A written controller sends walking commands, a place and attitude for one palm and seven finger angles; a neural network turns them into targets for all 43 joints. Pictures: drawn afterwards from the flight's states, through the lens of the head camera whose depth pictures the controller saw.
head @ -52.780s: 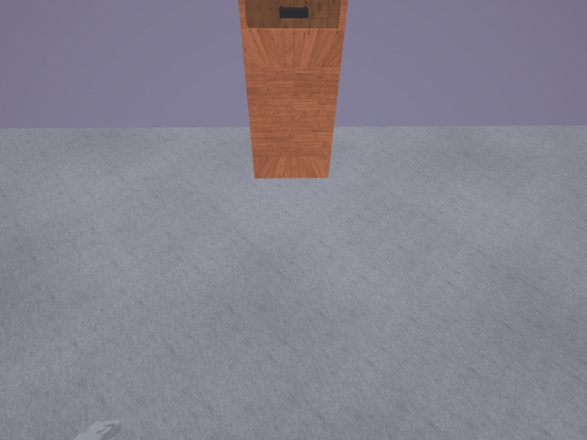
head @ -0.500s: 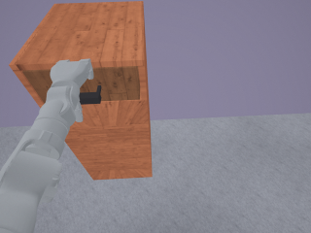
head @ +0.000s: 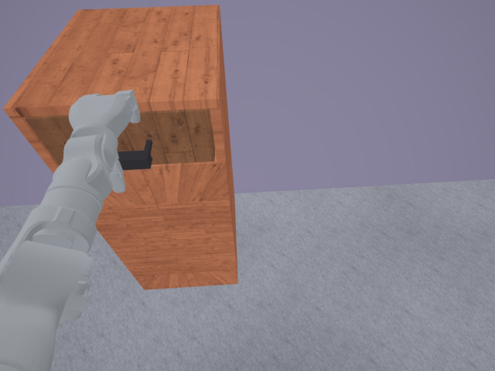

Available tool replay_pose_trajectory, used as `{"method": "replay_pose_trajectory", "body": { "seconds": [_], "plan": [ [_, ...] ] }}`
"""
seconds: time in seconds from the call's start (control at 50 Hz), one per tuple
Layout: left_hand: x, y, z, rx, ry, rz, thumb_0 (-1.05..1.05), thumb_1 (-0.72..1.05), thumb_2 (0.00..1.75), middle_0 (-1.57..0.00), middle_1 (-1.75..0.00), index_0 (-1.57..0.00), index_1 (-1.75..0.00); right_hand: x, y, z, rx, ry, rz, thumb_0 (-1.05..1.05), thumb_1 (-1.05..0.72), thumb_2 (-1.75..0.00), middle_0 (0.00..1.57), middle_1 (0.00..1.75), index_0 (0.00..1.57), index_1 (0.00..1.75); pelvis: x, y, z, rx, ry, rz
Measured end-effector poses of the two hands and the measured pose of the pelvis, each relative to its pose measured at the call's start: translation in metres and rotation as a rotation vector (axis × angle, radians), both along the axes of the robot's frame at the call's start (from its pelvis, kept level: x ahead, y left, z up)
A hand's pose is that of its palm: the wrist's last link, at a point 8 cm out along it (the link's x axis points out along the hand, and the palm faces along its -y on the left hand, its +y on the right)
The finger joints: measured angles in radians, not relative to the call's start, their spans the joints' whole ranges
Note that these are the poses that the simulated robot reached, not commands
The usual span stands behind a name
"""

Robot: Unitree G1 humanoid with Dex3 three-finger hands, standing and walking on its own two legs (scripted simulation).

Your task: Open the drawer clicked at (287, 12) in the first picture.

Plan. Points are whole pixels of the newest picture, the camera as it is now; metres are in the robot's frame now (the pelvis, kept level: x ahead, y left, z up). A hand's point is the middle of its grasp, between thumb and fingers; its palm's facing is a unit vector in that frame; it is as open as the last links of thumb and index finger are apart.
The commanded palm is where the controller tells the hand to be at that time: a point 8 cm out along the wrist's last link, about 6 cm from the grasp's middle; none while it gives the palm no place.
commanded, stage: move the hooked fingers above the handle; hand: left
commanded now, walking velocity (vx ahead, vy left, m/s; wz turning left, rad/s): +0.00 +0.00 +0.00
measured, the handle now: (125, 152) +0.52 +0.24 +0.05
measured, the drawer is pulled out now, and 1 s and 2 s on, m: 0.00 0.00 0.00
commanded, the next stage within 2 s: lower the fingers behind the handle in 0.28 s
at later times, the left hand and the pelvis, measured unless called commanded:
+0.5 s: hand (110, 137) +0.47 +0.23 +0.13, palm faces -0.01 -0.02 -1.00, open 13.4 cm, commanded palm +0.45 +0.23 +0.16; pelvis +0.00 +0.00 +0.00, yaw +0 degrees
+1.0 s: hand (115, 164) +0.47 +0.24 +0.07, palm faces +0.02 -0.01 -1.00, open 13.7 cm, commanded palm +0.46 +0.23 +0.13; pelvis -0.01 +0.02 -0.02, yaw +0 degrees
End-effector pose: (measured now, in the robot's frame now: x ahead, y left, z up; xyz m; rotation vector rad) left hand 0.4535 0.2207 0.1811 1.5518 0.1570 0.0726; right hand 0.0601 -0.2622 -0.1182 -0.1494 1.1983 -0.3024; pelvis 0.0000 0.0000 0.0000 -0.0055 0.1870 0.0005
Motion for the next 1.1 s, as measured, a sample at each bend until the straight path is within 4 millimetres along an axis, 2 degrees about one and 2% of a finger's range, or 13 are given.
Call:
{"method": "replay_pose_trajectory", "body": {
  "seconds": [0.12,0.2,0.26,0.36,0.44,0.54,0.6,0.66,0.7,0.78,0.86,0.94,1.1],
  "plan": [
    [-0.011,-0.017,-0.031,-0.02,0.088,-0.161,0.0,-0.49,0.3,-0.32,-1.21,-0.32,-1.23,-0.004,-0.014,0.006,-0.044,-0.001,-0.002,0.01,-0.91,-0.9,0.2,0.3,0.2,0.3,-0.001,-0.001,-0.001,-0.002,-0.007,-0.003],
    [-0.021,-0.029,-0.043,-0.053,0.019,-0.271,0.0,-0.49,0.3,-0.32,-1.2,-0.32,-1.22,-0.006,-0.016,0.004,-0.052,0.007,0.0,0.01,-0.91,-0.9,0.2,0.3,0.2,0.3,-0.003,0.0,-0.003,-0.002,0.003,-0.004],
    [-0.02,-0.022,-0.035,-0.041,-0.094,-0.254,0.0,-0.49,0.3,-0.32,-1.2,-0.33,-1.21,-0.006,-0.012,-0.002,-0.041,0.015,0.004,0.01,-0.91,-0.9,0.2,0.3,0.2,0.3,-0.004,-0.001,-0.005,-0.002,0.016,-0.002],
    [-0.006,0.013,-0.01,0.032,-0.182,-0.065,0.0,-0.49,0.3,-0.32,-1.2,-0.35,-1.22,-0.007,-0.001,-0.011,0.004,0.035,0.007,0.01,-0.91,-0.9,0.2,0.3,0.2,0.3,-0.004,-0.002,-0.006,-0.004,0.035,0.003],
    [-0.001,0.007,0.001,0.028,-0.111,0.001,0.0,-0.49,0.3,-0.35,-1.22,-0.39,-1.29,-0.006,0.006,-0.013,0.039,0.047,0.012,0.01,-0.91,-0.9,0.2,0.3,0.2,0.3,-0.001,0.0,-0.003,-0.005,0.027,0.008],
    [0.001,0.007,0.007,-0.003,-0.005,0.017,0.0,-0.49,0.3,-0.34,-1.21,-0.35,-1.29,-0.004,0.007,-0.006,0.029,0.014,-0.002,0.01,-0.9,-0.9,0.2,0.3,0.2,0.3,0.001,0.0,0.0,0.0,0.004,0.0],
    [-0.002,0.01,-0.006,0.011,0.077,-0.026,0.0,-0.49,0.3,-0.33,-1.21,-0.33,-1.27,-0.004,0.002,0.0,0.002,-0.007,-0.007,0.01,-0.9,-0.9,0.2,0.3,0.2,0.3,-0.001,0.0,-0.001,0.0,-0.001,-0.007],
    [-0.009,0.01,-0.035,-0.008,0.144,-0.096,0.0,-0.49,0.3,-0.32,-1.21,-0.32,-1.25,-0.008,-0.005,0.004,-0.029,-0.005,-0.006,0.01,-0.9,-0.9,0.2,0.3,0.2,0.3,-0.004,0.001,-0.002,-0.003,0.004,-0.009],
    [-0.015,0.011,-0.047,-0.027,0.114,-0.145,0.0,-0.49,0.3,-0.31,-1.21,-0.31,-1.24,-0.012,-0.008,0.005,-0.051,0.009,-0.002,0.01,-0.9,-0.9,0.2,0.3,0.2,0.3,-0.006,0.003,-0.004,-0.005,0.014,-0.008],
    [-0.019,0.016,-0.046,-0.028,-0.024,-0.223,0.0,-0.49,0.3,-0.3,-1.2,-0.29,-1.22,-0.021,-0.012,0.002,-0.081,0.057,0.017,0.01,-0.9,-0.9,0.2,0.3,0.2,0.3,-0.009,0.006,-0.01,-0.014,0.048,0.007],
    [-0.014,0.023,-0.05,-0.017,-0.112,-0.166,0.0,-0.49,0.3,-0.3,-1.2,-0.29,-1.21,-0.027,-0.008,-0.008,-0.061,0.1,0.026,0.01,-0.91,-0.9,0.2,0.3,0.2,0.3,-0.01,0.011,-0.015,-0.022,0.078,0.018],
    [-0.005,0.023,-0.062,0.0,-0.081,-0.065,0.0,-0.49,0.3,-0.31,-1.2,-0.3,-1.21,-0.031,0.004,-0.015,-0.02,0.116,0.016,0.01,-0.91,-0.9,0.2,0.3,0.2,0.3,-0.01,0.015,-0.017,-0.026,0.091,0.017],
    [0.0,0.018,-0.056,-0.004,-0.017,-0.026,0.0,-0.49,0.3,-0.32,-1.2,-0.34,-1.25,-0.036,0.025,-0.017,0.024,0.104,-0.014,0.01,-0.91,-0.9,0.2,0.3,0.2,0.3,-0.004,0.018,-0.013,-0.025,0.071,0.006]
  ]
}}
